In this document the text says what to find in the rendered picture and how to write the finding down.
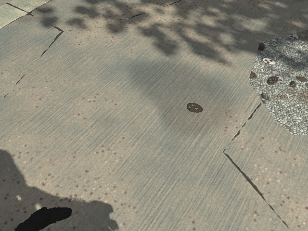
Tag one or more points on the left robot hand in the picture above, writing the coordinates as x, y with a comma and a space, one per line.
43, 217

